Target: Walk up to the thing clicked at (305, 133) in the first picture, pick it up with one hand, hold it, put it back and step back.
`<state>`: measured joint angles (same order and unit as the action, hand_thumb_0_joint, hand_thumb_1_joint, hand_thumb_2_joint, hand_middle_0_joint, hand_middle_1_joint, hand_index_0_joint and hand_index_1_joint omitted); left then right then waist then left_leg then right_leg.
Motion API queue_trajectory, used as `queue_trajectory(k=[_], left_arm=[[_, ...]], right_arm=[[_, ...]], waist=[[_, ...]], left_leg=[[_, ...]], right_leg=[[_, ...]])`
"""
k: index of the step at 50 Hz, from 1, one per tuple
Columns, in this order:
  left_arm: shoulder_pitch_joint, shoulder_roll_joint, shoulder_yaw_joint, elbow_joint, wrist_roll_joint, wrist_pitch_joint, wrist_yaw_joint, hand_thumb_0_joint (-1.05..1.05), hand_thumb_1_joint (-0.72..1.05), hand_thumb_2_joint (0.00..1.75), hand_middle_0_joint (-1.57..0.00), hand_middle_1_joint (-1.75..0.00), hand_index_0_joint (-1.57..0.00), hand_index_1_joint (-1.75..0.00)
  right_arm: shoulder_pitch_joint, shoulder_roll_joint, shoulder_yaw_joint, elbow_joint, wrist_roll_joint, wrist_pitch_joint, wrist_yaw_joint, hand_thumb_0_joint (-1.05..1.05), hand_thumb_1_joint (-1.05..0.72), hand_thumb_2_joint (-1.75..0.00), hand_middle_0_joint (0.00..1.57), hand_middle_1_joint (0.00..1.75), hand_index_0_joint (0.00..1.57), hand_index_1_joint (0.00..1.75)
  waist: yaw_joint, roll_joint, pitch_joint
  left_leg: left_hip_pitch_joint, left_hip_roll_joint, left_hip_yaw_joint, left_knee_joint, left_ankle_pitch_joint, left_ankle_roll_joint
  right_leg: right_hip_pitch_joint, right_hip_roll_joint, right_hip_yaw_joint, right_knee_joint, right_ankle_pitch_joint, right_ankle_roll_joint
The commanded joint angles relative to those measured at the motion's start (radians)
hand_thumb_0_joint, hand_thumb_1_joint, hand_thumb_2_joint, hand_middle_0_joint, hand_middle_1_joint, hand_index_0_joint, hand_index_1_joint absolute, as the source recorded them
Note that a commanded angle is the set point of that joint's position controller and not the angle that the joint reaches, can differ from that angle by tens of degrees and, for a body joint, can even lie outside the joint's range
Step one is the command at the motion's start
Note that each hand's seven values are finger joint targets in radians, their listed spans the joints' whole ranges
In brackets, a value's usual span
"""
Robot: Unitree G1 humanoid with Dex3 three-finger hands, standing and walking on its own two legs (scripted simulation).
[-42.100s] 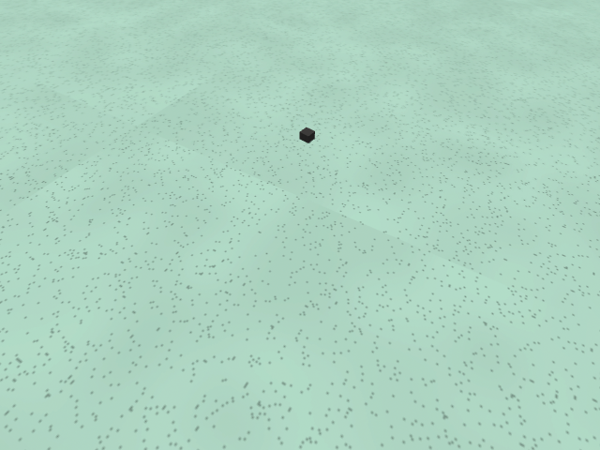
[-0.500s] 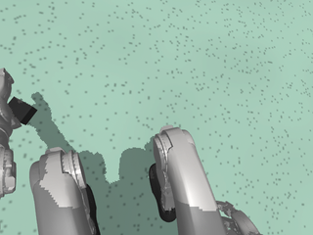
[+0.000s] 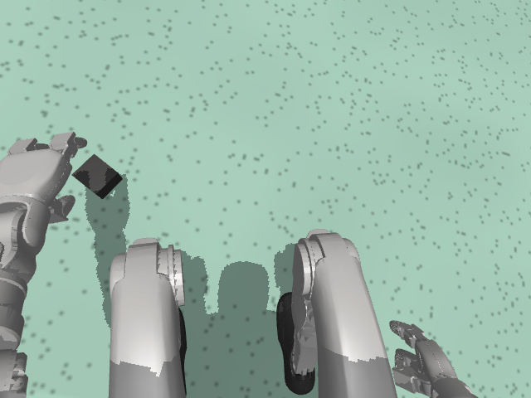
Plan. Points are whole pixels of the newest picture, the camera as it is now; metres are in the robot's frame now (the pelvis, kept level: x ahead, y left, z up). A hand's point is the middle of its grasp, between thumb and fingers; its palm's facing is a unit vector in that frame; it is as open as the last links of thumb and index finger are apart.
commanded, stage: home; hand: left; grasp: from above
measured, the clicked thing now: (98, 177) +0.47 +0.30 -0.33
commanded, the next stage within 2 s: none
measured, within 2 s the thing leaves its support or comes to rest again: neither
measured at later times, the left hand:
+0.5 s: hand out of the picture +0.25 +0.24 +0.08, palm faces -0.12 -0.85 -0.51, open 7.4 cm
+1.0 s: hand out of the picture +0.23 +0.20 +0.30, palm faces +0.19 -0.96 -0.21, open 7.4 cm
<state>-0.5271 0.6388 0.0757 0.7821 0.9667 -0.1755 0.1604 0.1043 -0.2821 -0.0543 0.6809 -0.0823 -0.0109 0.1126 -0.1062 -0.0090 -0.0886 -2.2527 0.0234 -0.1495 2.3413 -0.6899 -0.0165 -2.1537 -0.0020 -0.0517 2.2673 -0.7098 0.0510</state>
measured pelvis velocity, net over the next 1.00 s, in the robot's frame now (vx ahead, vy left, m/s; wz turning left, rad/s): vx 0.08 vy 0.00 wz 0.13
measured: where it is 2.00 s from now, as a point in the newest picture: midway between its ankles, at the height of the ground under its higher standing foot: (235, 368)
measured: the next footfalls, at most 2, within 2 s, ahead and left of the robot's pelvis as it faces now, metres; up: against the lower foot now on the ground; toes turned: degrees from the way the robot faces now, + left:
none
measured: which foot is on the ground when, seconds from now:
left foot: down 0.00-1.00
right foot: down 0.00-1.00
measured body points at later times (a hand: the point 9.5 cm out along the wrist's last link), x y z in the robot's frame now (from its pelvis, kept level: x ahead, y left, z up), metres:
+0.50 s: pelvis +0.00 -0.01 +0.17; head +0.15 +0.03 +0.60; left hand +0.26 +0.28 +0.12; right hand +0.24 -0.22 +0.07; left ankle +0.07 +0.13 -0.32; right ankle +0.09 -0.14 -0.32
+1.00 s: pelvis +0.08 +0.00 +0.35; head +0.11 +0.02 +0.80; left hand +0.22 +0.25 +0.32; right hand +0.25 -0.23 +0.28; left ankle +0.07 +0.13 -0.32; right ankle +0.09 -0.14 -0.32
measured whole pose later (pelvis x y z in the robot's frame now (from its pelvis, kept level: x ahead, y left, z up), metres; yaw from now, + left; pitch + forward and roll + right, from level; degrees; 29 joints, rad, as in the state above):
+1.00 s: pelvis +0.08 +0.00 +0.35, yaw +8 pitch +13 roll -3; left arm 0.48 0.22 0.05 -0.13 -0.07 0.46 0.07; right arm 0.30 -0.22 0.03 0.52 0.03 -0.19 -0.19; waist -0.07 0.05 -0.19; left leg -0.81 0.06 -0.06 1.08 -0.50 -0.02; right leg -0.74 -0.01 -0.06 1.00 -0.50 0.02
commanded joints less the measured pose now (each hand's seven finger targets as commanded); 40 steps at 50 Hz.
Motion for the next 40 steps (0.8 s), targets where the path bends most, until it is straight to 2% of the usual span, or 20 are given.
queue_trajectory(k=[1, 2, 3, 4, 6, 8, 9, 12, 14, 17, 19, 20, 21, 23, 25, 29, 30, 34, 38, 40], left_arm=[[-0.048, 0.143, 0.026, -0.254, -0.166, 0.058, -0.064, 0.0, 0.52, 0.97, -0.23, -0.47, -0.22, -0.48], [0.0, 0.113, 0.016, -0.27, -0.205, 0.073, -0.086, 0.0, 0.56, 0.95, -0.23, -0.45, -0.22, -0.46], [0.043, 0.088, 0.002, -0.307, -0.244, 0.085, -0.109, 0.0, 0.6, 0.95, -0.22, -0.44, -0.22, -0.45], [0.039, 0.083, 0.002, -0.398, -0.283, 0.091, -0.127, 0.0, 0.68, 0.97, -0.22, -0.42, -0.22, -0.43], [0.089, 0.093, 0.031, -0.463, -0.349, 0.11, -0.153, 0.0, 0.84, 0.99, -0.22, -0.39, -0.22, -0.39], [0.121, 0.045, 0.011, -0.528, -0.413, 0.119, -0.167, 0.0, 0.91, 0.93, -0.21, -0.32, -0.21, -0.32], [0.118, 0.051, 0.029, -0.585, -0.439, 0.119, -0.167, 0.0, 0.9, 0.91, -0.2, -0.31, -0.2, -0.31], [0.218, 0.049, 0.073, -0.646, -0.499, 0.14, -0.15, 0.0, 0.9, 0.9, -0.2, -0.3, -0.2, -0.3], [0.287, 0.012, 0.071, -0.678, -0.546, 0.166, -0.141, 0.0, 0.9, 0.9, -0.2, -0.3, -0.2, -0.3], [0.373, -0.019, 0.078, -0.759, -0.612, 0.219, -0.132, 0.0, 0.9, 0.91, -0.2, -0.3, -0.2, -0.3], [0.456, -0.068, 0.051, -0.802, -0.658, 0.26, -0.131, 0.0, 0.91, 0.93, -0.21, -0.32, -0.2, -0.32], [0.488, -0.075, 0.061, -0.805, -0.686, 0.284, -0.127, 0.0, 0.9, 0.93, -0.21, -0.33, -0.21, -0.33], [0.52, -0.094, 0.049, -0.797, -0.711, 0.308, -0.126, 0.0, 0.87, 0.91, -0.2, -0.31, -0.2, -0.32], [0.537, -0.108, 0.047, -0.872, -0.771, 0.34, -0.122, 0.0, 0.84, 0.87, -0.2, -0.29, -0.2, -0.3], [0.579, -0.137, 0.039, -0.877, -0.818, 0.37, -0.115, 0.0, 0.89, 0.89, -0.2, -0.3, -0.2, -0.3], [0.672, -0.183, 0.038, -0.907, -0.885, 0.42, -0.095, 0.0, 0.9, 0.9, -0.2, -0.3, -0.2, -0.3], [0.691, -0.184, 0.05, -0.919, -0.899, 0.432, -0.088, 0.0, 0.9, 0.9, -0.2, -0.3, -0.2, -0.3], [0.765, -0.245, 0.035, -0.929, -0.952, 0.488, -0.076, 0.0, 0.9, 0.9, -0.2, -0.3, -0.2, -0.3], [0.833, -0.279, 0.046, -0.977, -0.999, 0.533, -0.071, 0.0, 0.89, 0.9, -0.2, -0.3, -0.2, -0.3], [0.886, -0.284, 0.055, -1.009, -1.018, 0.556, -0.072, 0.0, 0.89, 0.89, -0.2, -0.3, -0.2, -0.3]], right_arm=[[0.152, -0.218, -0.076, -0.067, 0.045, 0.004, -0.022, 0.0, -0.89, -0.9, 0.2, 0.3, 0.2, 0.3], [0.136, -0.216, -0.075, -0.079, 0.049, 0.003, -0.026, 0.0, -0.89, -0.9, 0.2, 0.3, 0.2, 0.3], [0.119, -0.214, -0.07, -0.09, 0.057, 0.0, -0.027, 0.0, -0.89, -0.9, 0.2, 0.3, 0.2, 0.3], [0.102, -0.209, -0.074, -0.11, 0.061, -0.004, -0.031, 0.0, -0.9, -0.9, 0.2, 0.3, 0.2, 0.3], [0.073, -0.204, -0.072, -0.146, 0.074, -0.011, -0.039, 0.0, -0.9, -0.9, 0.2, 0.3, 0.2, 0.3], [0.038, -0.185, -0.061, -0.166, 0.081, -0.023, -0.047, 0.0, -0.9, -0.9, 0.2, 0.3, 0.2, 0.3], [0.028, -0.181, -0.06, -0.177, 0.085, -0.029, -0.055, 0.0, -0.9, -0.9, 0.2, 0.3, 0.2, 0.3], [0.001, -0.169, -0.053, -0.215, 0.096, -0.041, -0.075, 0.0, -0.9, -0.9, 0.2, 0.3, 0.2, 0.3], [-0.01, -0.159, -0.05, -0.232, 0.103, -0.048, -0.09, 0.0, -0.9, -0.9, 0.2, 0.3, 0.2, 0.3], [-0.013, -0.149, -0.049, -0.256, 0.111, -0.061, -0.114, 0.0, -0.9, -0.9, 0.2, 0.3, 0.2, 0.3], [-0.016, -0.138, -0.045, -0.272, 0.118, -0.07, -0.129, 0.0, -0.9, -0.9, 0.2, 0.3, 0.2, 0.3], [-0.014, -0.133, -0.042, -0.274, 0.12, -0.074, -0.137, 0.0, -0.9, -0.9, 0.2, 0.3, 0.2, 0.3], [-0.017, -0.129, -0.039, -0.271, 0.122, -0.077, -0.144, 0.0, -0.9, -0.9, 0.2, 0.3, 0.2, 0.3], [-0.012, -0.121, -0.036, -0.286, 0.125, -0.089, -0.157, 0.0, -0.9, -0.9, 0.2, 0.3, 0.2, 0.3], [-0.006, -0.104, -0.024, -0.28, 0.127, -0.105, -0.169, 0.0, -0.9, -0.9, 0.2, 0.3, 0.2, 0.3], [0.033, -0.079, -0.004, -0.28, 0.131, -0.132, -0.197, 0.0, -0.9, -0.9, 0.2, 0.3, 0.2, 0.3], [0.044, -0.077, -0.001, -0.278, 0.132, -0.137, -0.205, 0.0, -0.9, -0.9, 0.2, 0.3, 0.2, 0.3], [0.083, -0.07, 0.014, -0.264, 0.129, -0.161, -0.237, 0.0, -0.9, -0.9, 0.2, 0.3, 0.2, 0.3], [0.103, -0.062, 0.029, -0.278, 0.124, -0.188, -0.272, 0.0, -0.9, -0.9, 0.2, 0.3, 0.2, 0.3], [0.121, -0.06, 0.033, -0.287, 0.122, -0.201, -0.287, 0.0, -0.9, -0.9, 0.2, 0.3, 0.2, 0.3]], waist=[[0.017, 0.188, -0.666], [0.014, 0.154, -0.626], [0.025, 0.146, -0.603], [0.033, 0.159, -0.636], [0.046, 0.124, -0.648], [0.043, 0.119, -0.609], [0.049, 0.146, -0.621], [0.074, 0.156, -0.625], [0.069, 0.136, -0.603], [0.07, 0.135, -0.639], [0.06, 0.138, -0.618], [0.058, 0.116, -0.614], [0.055, 0.103, -0.58], [0.048, 0.122, -0.574], [0.039, 0.11, -0.525], [0.037, 0.089, -0.463], [0.047, 0.096, -0.459], [0.037, 0.105, -0.411], [0.046, 0.113, -0.341], [0.054, 0.115, -0.322]], left_leg=[[0.594, -0.005, 0.088, -0.381, 0.192, 0.052], [0.575, -0.006, 0.084, -0.404, 0.15, 0.059], [0.586, -0.003, 0.074, -0.438, 0.133, 0.057], [0.608, 0.0, 0.076, -0.459, 0.116, 0.058], [0.631, 0.0, 0.075, -0.5, 0.076, 0.062], [0.642, 0.002, 0.071, -0.541, 0.046, 0.062], [0.667, 0.002, 0.067, -0.567, 0.035, 0.06], [0.736, 0.005, 0.059, -0.646, -0.003, 0.056], [0.775, 0.002, 0.063, -0.695, -0.014, 0.056], [0.87, -0.002, 0.063, -0.763, 0.01, 0.051], [0.921, -0.003, 0.063, -0.814, 0.023, 0.047], [0.951, -0.005, 0.061, -0.836, 0.026, 0.047], [0.965, -0.003, 0.061, -0.858, 0.029, 0.045], [1.018, -0.004, 0.063, -0.907, 0.017, 0.044], [1.055, -0.003, 0.068, -0.947, 0.029, 0.042], [1.153, -0.008, 0.074, -1.04, 0.108, 0.039], [1.189, -0.006, 0.076, -1.064, 0.137, 0.036], [1.323, 0.0, 0.069, -1.165, 0.265, 0.026], [1.424, -0.005, 0.078, -1.279, 0.268, 0.023], [1.483, -0.007, 0.089, -1.322, 0.315, 0.022]], right_leg=[[0.361, 0.029, -0.073, -0.327, 0.261, -0.074], [0.367, 0.029, -0.07, -0.353, 0.233, -0.073], [0.376, 0.029, -0.067, -0.364, 0.223, -0.073], [0.403, 0.03, -0.062, -0.386, 0.214, -0.073], [0.454, 0.032, -0.053, -0.435, 0.184, -0.071], [0.467, 0.031, -0.045, -0.466, 0.164, -0.071], [0.48, 0.028, -0.042, -0.478, 0.154, -0.072], [0.542, 0.026, -0.033, -0.531, 0.122, -0.072], [0.593, 0.022, -0.026, -0.591, 0.109, -0.07], [0.677, 0.018, -0.016, -0.662, 0.12, -0.07], [0.735, 0.015, -0.011, -0.715, 0.13, -0.068], [0.765, 0.015, -0.007, -0.748, 0.13, -0.066], [0.783, 0.014, -0.004, -0.775, 0.128, -0.065], [0.836, 0.014, 0.005, -0.835, 0.114, -0.064], [0.884, 0.014, 0.01, -0.887, 0.117, -0.063], [1.02, 0.013, 0.018, -1.003, 0.17, -0.064], [1.055, 0.013, 0.02, -1.025, 0.193, -0.065], [1.17, 0.015, 0.013, -1.115, 0.305, -0.061], [1.285, 0.017, 0.008, -1.237, 0.311, -0.058], [1.357, 0.019, 0.002, -1.292, 0.352, -0.056]])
